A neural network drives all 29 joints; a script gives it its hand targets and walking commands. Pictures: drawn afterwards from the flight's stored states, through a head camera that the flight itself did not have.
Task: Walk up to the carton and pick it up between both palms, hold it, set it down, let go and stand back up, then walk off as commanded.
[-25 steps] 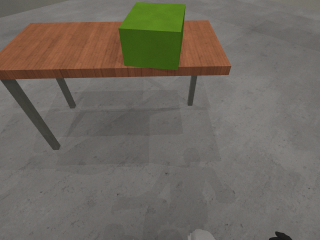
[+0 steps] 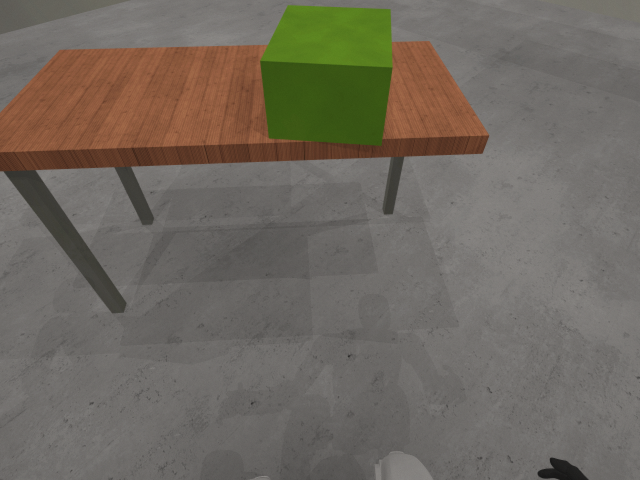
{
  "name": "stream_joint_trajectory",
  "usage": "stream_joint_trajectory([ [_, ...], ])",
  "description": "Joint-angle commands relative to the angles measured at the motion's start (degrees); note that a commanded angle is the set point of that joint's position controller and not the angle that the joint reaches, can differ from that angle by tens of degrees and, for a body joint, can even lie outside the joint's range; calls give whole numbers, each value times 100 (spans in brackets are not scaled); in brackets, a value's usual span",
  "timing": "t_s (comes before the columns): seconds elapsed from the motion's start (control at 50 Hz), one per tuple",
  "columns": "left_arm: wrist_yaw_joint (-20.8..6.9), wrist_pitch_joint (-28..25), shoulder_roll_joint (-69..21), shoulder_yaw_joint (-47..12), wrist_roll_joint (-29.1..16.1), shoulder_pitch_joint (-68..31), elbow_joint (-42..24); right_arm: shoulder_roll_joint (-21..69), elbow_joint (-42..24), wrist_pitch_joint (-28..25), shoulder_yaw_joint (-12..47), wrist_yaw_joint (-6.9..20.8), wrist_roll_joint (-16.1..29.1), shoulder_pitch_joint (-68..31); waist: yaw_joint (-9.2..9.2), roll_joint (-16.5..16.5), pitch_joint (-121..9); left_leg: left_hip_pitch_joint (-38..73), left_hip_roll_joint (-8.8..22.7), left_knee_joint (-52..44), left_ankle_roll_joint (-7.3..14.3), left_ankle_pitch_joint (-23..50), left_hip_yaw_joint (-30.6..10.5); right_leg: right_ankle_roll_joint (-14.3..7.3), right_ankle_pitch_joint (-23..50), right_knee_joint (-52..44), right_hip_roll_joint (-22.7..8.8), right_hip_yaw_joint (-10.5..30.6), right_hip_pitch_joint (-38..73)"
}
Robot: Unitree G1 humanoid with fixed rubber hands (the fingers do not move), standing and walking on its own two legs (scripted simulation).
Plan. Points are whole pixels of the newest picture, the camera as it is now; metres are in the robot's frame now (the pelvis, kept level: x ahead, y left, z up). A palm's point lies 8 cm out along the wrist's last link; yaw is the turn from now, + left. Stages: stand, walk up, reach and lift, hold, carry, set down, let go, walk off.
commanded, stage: walk up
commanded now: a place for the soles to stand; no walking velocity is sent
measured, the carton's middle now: (332, 71) +0.95 -0.04 +0.07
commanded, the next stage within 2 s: none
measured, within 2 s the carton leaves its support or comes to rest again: neither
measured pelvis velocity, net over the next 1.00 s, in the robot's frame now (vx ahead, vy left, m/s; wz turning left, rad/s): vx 0.02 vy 0.03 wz -0.01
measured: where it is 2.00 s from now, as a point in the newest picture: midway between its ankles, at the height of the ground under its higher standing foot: (322, 450)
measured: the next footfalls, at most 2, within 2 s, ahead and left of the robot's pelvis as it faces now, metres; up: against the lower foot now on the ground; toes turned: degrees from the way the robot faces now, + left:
right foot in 0.12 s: +0.08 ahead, -0.17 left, +0.00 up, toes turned -2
right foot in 1.38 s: +0.29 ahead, -0.15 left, +0.00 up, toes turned -3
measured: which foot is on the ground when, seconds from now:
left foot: down 0.00-1.00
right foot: up 0.00-0.10, down 0.12-0.96, up 0.98-1.00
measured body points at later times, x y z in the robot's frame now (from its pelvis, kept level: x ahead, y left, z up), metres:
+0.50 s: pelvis +0.01 +0.01 +0.00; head +0.03 +0.00 +0.45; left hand +0.09 +0.37 -0.07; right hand +0.12 -0.32 -0.09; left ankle +0.03 +0.10 -0.69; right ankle +0.04 -0.16 -0.69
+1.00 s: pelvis +0.02 +0.03 +0.01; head +0.03 +0.02 +0.46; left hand +0.08 +0.39 -0.06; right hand +0.14 -0.32 -0.05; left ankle +0.09 +0.12 -0.69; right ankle +0.02 -0.14 -0.66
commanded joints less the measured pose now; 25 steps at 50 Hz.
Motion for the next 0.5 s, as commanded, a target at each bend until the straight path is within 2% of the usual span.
stream_joint_trajectory([
  [0.0,-71,-155,1001,353,-102,466,109,-1253,-27,-239,-714,-106,-262,125,-77,1066,-85,695,1152,-2535,952,1568,-1876,81,7,-978,72,-529,-162],
  [0.02,-41,-159,976,316,-73,334,139,-1189,-118,-241,-716,-95,-243,329,-237,860,-373,802,1351,-2358,954,2550,-2060,31,41,-880,23,-526,58],
  [0.04,-11,-213,972,288,-97,249,54,-1188,-127,-251,-713,-93,-233,292,-166,705,-618,868,1257,-2117,1083,2936,-1937,10,261,-1270,103,-580,382],
  [0.06,-27,-209,882,291,-107,278,76,-1176,-164,-235,-669,-130,-144,30,-54,348,-575,761,1275,-1840,854,3283,-1780,-9,682,-1749,213,-673,802],
  [0.08,4,-206,855,280,-110,559,111,-1149,-232,-218,-613,-124,-165,-68,174,670,-814,477,1141,-1483,788,3423,-1423,-2,1164,-2187,241,-638,1425],
  [0.1,29,-250,1035,356,-30,618,171,-971,-269,-214,-574,-132,-137,-81,235,506,-648,323,1012,-1270,618,3079,-1264,-21,1225,-2618,285,-596,1654],
  [0.12,34,-252,1219,412,55,533,81,-823,-303,-237,-507,-123,-108,47,274,-152,-691,-367,923,-896,404,2672,-1154,-245,1957,-2546,-111,82,2262],
  [0.14,34,-274,1621,517,66,500,-6,-669,-326,-220,-513,-128,-120,-135,286,-929,-689,-619,289,34,64,1572,-524,-771,2175,-3166,-1156,1996,1940],
  [0.16,13,-240,1786,555,-26,397,-31,-834,-325,-194,-537,-159,-96,-224,236,-1165,-680,-626,-3,380,-105,357,-497,-1362,2582,-3346,-1667,2679,1794],
  [0.18,5,-210,1825,495,-35,142,-174,-952,-227,-192,-596,-145,-158,-140,91,-1238,-827,-295,-11,342,-118,-248,-546,-1555,2390,-3287,-1775,2632,1628],
  [0.2,-8,-144,1809,481,-53,-67,-209,-1031,-147,-206,-647,-123,-221,-1,-44,-1109,-657,-136,62,11,-78,-293,-570,-1539,2259,-3048,-1665,2446,1270],
  [0.22,-24,-105,1662,415,-50,-268,-192,-963,-54,-226,-674,-134,-234,274,-188,-956,-606,333,184,-497,35,219,-729,-1177,1690,-2628,-1301,1907,692],
  [0.24,-25,-86,1347,307,-45,-341,-228,-1041,26,-263,-707,-127,-302,444,-279,-432,-487,657,512,-1490,176,537,-1297,-746,1528,-2043,-780,1200,274],
  [0.26,-28,-52,1098,244,-87,-340,-215,-1190,56,-301,-730,-108,-254,364,-210,463,-283,819,1048,-2361,464,520,-2179,-267,974,-1297,-153,119,-264],
  [0.28,-34,-28,894,189,-101,-365,-301,-1376,27,-310,-751,-85,-220,298,-171,856,-330,907,1552,-2913,815,342,-2866,-56,-130,-979,267,-388,-401],
  [0.3,-24,-30,994,253,-87,-414,-190,-1443,28,-319,-772,-106,-238,116,-219,864,-270,867,1780,-3041,1022,317,-3027,-28,-549,-766,217,-222,-319],
  [0.32,-28,-55,1072,285,-121,-306,-171,-1491,-27,-318,-747,-142,-259,-51,-108,570,-6,664,1630,-2877,1147,455,-2948,-62,-470,-765,63,-122,-239],
  [0.34,-49,-53,1108,296,-130,-297,-124,-1424,20,-299,-744,-150,-230,32,-110,451,48,699,1562,-2793,1044,786,-2759,-53,-350,-765,14,-254,-264],
  [0.36,-53,-88,1023,286,-128,-90,-129,-1396,35,-303,-720,-178,-250,-22,-56,829,-84,930,1408,-2445,1018,1677,-2251,-38,-237,-1132,17,-350,-99],
  [0.38,-65,-133,1003,288,-108,40,-44,-1247,-2,-292,-720,-180,-255,55,-35,771,-108,891,1304,-2259,897,2630,-2210,2,-45,-1545,60,-504,183],
  [0.4,-93,-163,915,296,-72,156,46,-1214,-113,-279,-675,-171,-175,-78,146,630,-382,565,1269,-2093,843,2676,-1907,-48,378,-1889,172,-536,891],
  [0.42,-64,-189,1076,298,-74,320,122,-1085,-218,-289,-589,-134,-143,-194,153,382,-513,145,1155,-1885,577,2534,-1701,-185,1150,-2072,53,-410,1441],
  [0.44,-48,-174,1177,328,-32,336,67,-1020,-270,-284,-577,-135,-137,-408,245,244,-639,-136,991,-1534,419,1825,-1341,-168,1185,-2549,23,-87,1751],
  [0.46,-21,-185,1421,414,38,380,28,-1028,-420,-251,-576,-107,-179,-423,314,-140,-589,-676,543,-975,172,1047,-929,-481,1327,-2715,-469,909,1881],
  [0.48,-41,-169,1654,452,25,185,42,-881,-336,-207,-584,-136,-150,-443,160,-725,-507,-692,186,-536,-98,535,-659,-861,1140,-3213,-1053,1847,1586],
])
